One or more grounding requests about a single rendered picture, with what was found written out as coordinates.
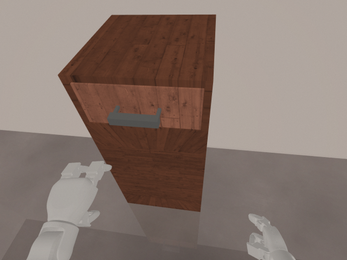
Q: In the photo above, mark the handle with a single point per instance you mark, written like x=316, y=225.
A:
x=134, y=120

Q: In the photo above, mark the left robot hand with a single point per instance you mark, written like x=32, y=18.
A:
x=71, y=196

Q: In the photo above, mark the drawer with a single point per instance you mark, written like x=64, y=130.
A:
x=181, y=107

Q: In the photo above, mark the cabinet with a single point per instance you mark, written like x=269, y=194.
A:
x=162, y=166

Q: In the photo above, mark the right robot hand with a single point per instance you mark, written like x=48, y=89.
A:
x=260, y=246

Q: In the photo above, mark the robot left forearm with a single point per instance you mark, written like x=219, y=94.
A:
x=55, y=241

